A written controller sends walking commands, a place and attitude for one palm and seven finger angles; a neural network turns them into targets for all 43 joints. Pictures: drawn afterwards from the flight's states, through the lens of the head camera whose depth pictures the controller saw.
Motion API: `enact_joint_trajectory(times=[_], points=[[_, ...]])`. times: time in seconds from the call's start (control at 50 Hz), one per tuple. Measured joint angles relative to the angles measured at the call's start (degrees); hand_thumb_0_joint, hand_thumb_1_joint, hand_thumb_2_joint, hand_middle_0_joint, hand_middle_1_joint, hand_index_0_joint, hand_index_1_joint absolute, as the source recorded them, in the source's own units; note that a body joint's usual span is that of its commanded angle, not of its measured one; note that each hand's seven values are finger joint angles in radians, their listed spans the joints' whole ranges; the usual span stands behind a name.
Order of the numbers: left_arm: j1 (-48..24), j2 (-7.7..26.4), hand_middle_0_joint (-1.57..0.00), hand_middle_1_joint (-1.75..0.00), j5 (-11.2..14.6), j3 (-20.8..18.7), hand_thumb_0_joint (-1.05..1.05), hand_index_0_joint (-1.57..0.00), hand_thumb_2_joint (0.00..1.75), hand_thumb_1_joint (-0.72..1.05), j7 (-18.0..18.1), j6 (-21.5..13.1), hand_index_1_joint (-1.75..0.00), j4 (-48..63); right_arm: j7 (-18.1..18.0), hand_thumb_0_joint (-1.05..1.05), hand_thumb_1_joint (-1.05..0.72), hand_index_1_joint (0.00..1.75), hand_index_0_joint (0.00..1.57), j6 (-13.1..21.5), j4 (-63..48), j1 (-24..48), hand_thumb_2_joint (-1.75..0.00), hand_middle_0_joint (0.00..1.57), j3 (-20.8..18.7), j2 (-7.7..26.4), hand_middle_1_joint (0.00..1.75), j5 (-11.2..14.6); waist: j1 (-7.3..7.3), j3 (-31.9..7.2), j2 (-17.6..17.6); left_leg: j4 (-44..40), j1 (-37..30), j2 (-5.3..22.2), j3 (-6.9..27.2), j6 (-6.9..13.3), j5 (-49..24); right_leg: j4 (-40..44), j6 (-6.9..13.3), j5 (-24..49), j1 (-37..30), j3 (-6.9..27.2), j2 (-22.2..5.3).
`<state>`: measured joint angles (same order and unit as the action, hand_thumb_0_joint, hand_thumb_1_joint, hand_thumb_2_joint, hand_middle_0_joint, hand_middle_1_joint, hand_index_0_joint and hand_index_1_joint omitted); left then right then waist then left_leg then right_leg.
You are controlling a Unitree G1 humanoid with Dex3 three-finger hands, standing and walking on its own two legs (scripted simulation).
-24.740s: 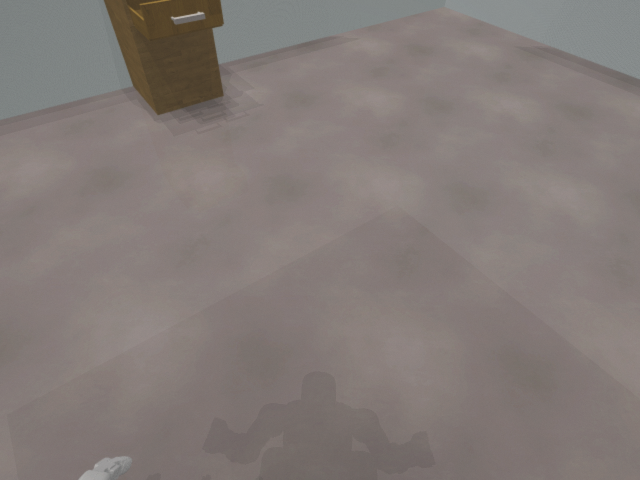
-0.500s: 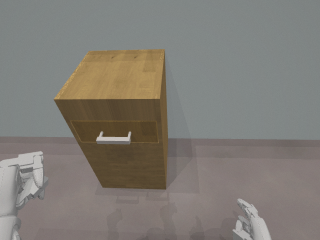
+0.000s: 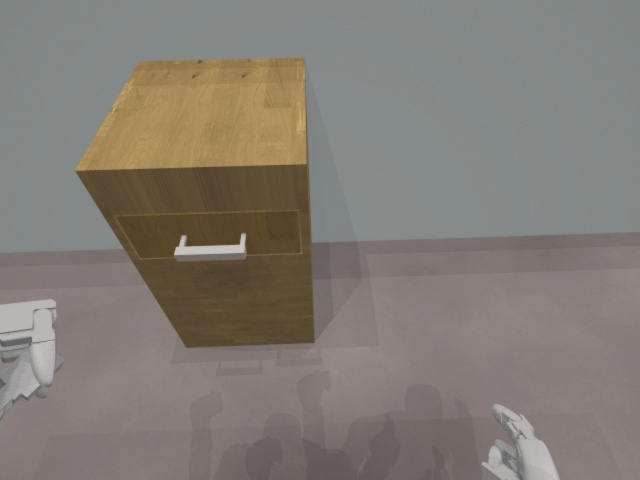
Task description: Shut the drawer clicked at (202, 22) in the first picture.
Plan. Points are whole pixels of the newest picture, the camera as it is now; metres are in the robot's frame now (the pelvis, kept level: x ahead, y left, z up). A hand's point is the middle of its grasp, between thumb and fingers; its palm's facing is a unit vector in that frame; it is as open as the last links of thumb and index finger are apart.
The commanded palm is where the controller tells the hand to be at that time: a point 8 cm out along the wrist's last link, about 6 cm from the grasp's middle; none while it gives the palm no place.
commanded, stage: step back with the hand held close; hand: left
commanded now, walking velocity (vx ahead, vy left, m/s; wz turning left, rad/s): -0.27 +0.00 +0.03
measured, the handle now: (212, 245) +0.61 +0.27 -0.20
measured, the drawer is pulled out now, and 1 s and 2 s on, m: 0.00 0.00 0.00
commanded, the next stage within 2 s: stop stepping back and stand still in 1.42 s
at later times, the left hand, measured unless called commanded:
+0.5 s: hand (29, 413) +0.15 +0.23 +0.17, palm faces +0.37 -0.81 -0.46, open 3.2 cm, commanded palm +0.08 +0.28 +0.18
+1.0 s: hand out of the picture +0.12 +0.25 +0.17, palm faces +0.40 -0.76 -0.52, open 3.2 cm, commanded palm +0.04 +0.28 +0.18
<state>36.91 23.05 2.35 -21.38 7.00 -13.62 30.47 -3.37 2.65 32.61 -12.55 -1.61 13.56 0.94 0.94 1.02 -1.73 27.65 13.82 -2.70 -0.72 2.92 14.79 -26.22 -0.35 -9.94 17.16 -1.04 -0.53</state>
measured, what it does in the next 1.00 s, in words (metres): shifts its weight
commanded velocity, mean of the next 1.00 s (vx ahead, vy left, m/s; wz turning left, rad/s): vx -0.36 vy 0.00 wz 0.02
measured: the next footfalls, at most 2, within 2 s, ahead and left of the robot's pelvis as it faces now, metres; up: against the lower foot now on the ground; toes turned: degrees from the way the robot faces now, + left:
left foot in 1.40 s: -0.08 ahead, +0.09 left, +0.00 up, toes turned +1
right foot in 1.78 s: -0.21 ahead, -0.10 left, +0.00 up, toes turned -5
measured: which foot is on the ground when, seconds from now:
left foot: down 0.00-1.00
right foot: down 0.00-1.00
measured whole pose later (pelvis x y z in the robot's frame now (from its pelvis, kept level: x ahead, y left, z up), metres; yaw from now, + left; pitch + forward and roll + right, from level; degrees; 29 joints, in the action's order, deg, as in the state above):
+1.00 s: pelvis -0.08 +0.00 -0.02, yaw +3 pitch +3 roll -3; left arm 34.5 24.7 -0.9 -25.5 8.4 -18.2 33.9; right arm -3.3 4.5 33.1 -14.0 -1.1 11.7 0.4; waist 2.9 -0.6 -0.2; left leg 37.4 28.1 -1.0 1.8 3.4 12.4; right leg -39.9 -0.9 -14.3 23.6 1.7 4.2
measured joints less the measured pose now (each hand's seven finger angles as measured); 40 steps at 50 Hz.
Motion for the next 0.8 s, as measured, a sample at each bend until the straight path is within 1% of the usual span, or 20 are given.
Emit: enact_joint_trajectory(times=[0.04, 0.1, 0.22, 0.3, 0.4, 0.48, 0.54, 0.6, 0.66, 0.74, 0.8], points=[[-0.3, 0.2, -1.41, -1.60, 0.0, -0.9, 0.01, -1.41, 0.90, 0.88, 0.2, -0.4, -1.60, 0.2, 0.0, 0.01, -0.91, 0.30, 0.20, 0.1, -0.2, 0.4, -0.90, 0.20, 0.3, -0.5, 0.30, 0.0, -0.36, -0.2, 0.2, 0.5, 0.5, -0.3, -0.1, 0.2, -0.2, -0.6, -0.2, 0.1, 0.6, 0.1, -0.3], [-1.0, -0.4, -1.41, -1.60, -0.2, -1.4, 0.01, -1.41, 0.90, 0.89, 0.3, -0.7, -1.60, -0.4, 0.2, 0.01, -0.91, 0.30, 0.20, 0.5, -0.6, 1.2, -0.90, 0.20, 0.8, -1.1, 0.30, -0.1, -0.89, -0.5, 0.3, 1.3, 1.3, -0.6, -0.5, 0.5, -0.3, -1.9, -0.4, 0.2, 1.7, 0.4, -0.6], [-2.3, -3.0, -1.41, -1.60, -1.2, -0.1, 0.01, -1.41, 0.90, 0.89, 0.3, -0.6, -1.60, -1.9, 0.3, 0.01, -0.90, 0.30, 0.20, 1.6, -1.3, 1.7, -0.90, 0.20, 1.9, -1.7, 0.30, 0.0, -1.68, -0.6, 0.3, 4.4, 3.6, -0.5, -0.6, 0.7, 0.0, -4.4, -0.4, 0.2, 3.6, 0.5, -0.6], [-3.4, -3.9, -1.41, -1.60, -2.0, 0.7, 0.01, -1.41, 0.90, 0.89, 0.5, -0.6, -1.60, -1.0, 0.4, 0.01, -0.90, 0.30, 0.20, 2.2, -1.5, 1.0, -0.90, 0.20, 2.2, -1.5, 0.30, -0.3, -1.80, -0.4, 0.5, 7.0, 5.6, 0.2, -0.2, 0.5, 0.7, -4.9, 0.0, 0.5, 4.6, -0.2, 0.1], [-3.7, -3.3, -1.41, -1.60, -1.9, 0.6, 0.01, -1.41, 0.90, 0.88, 1.0, -1.7, -1.60, 1.7, 0.6, 0.01, -0.90, 0.30, 0.20, 2.4, -0.9, -0.2, -0.90, 0.20, 1.9, -0.9, 0.30, -0.8, -0.97, -0.2, 1.4, 8.2, 7.6, 1.0, 0.5, 0.2, 0.9, -3.7, 0.5, 1.8, 5.4, -1.0, 0.8], [-3.1, -1.5, -1.41, -1.60, -1.9, -0.7, 0.01, -1.41, 0.90, 0.88, 1.4, -2.9, -1.60, 3.0, 0.6, 0.01, -0.90, 0.30, 0.20, 2.2, -0.5, -0.9, -0.90, 0.20, 1.3, -0.3, 0.30, -0.7, 0.19, 0.0, 2.0, 7.8, 8.5, 1.2, 0.6, 0.0, -0.6, -3.0, 0.4, 2.8, 6.0, -1.2, 0.9], [-2.5, 0.0, -1.41, -1.60, -2.2, -2.1, 0.01, -1.41, 0.90, 0.88, 1.5, -3.4, -1.60, 2.9, 0.5, 0.01, -0.90, 0.30, 0.20, 2.1, -0.5, -1.2, -0.90, 0.20, 0.8, -0.2, 0.30, -0.4, 0.79, 0.2, 2.4, 8.0, 9.0, 1.1, 0.2, 0.1, -0.5, -3.8, 0.3, 2.7, 6.9, -0.8, 0.8], [-2.2, 1.0, -1.41, -1.60, -2.4, -3.3, 0.01, -1.41, 0.90, 0.88, 1.5, -3.5, -1.60, 2.6, 0.4, 0.01, -0.90, 0.30, 0.20, 2.2, -0.4, -1.2, -0.90, 0.20, 0.4, -0.2, 0.30, -0.3, 0.96, 0.7, 2.5, 9.0, 9.4, 1.1, -0.1, 0.1, -0.2, -5.5, 0.4, 2.1, 7.8, -0.5, 0.8], [-2.2, 1.1, -1.41, -1.60, -2.5, -3.7, 0.01, -1.41, 0.90, 0.88, 1.3, -3.6, -1.60, 3.0, 0.4, 0.01, -0.90, 0.30, 0.20, 2.3, -0.1, -0.8, -0.90, 0.20, 0.3, -0.4, 0.30, -0.3, 0.94, 0.9, 2.5, 10.2, 9.9, 1.2, -0.3, -0.1, 0.3, -6.9, 0.5, 1.6, 8.5, -0.3, 0.9], [-2.6, 0.5, -1.41, -1.60, -2.4, -2.9, 0.01, -1.41, 0.90, 0.88, 1.1, -4.0, -1.60, 4.0, 0.7, 0.01, -0.90, 0.30, 0.20, 2.2, 0.4, -0.1, -0.90, 0.20, 0.2, -0.7, 0.30, -0.4, 0.96, 0.7, 2.2, 11.3, 11.1, 1.3, 0.0, -0.2, 0.8, -7.3, 0.9, 1.7, 9.3, -0.7, 1.0], [-2.7, 0.0, -1.41, -1.60, -2.0, -2.1, 0.01, -1.41, 0.90, 0.88, 1.2, -4.5, -1.60, 4.5, 1.0, 0.01, -0.90, 0.30, 0.20, 1.6, 0.8, 0.3, -0.90, 0.20, 0.0, -0.8, 0.30, -0.6, 1.14, 0.1, 2.3, 11.7, 12.1, 1.1, 0.4, -0.2, 2.7, -6.1, 0.9, 2.7, 9.5, -0.9, 0.8]])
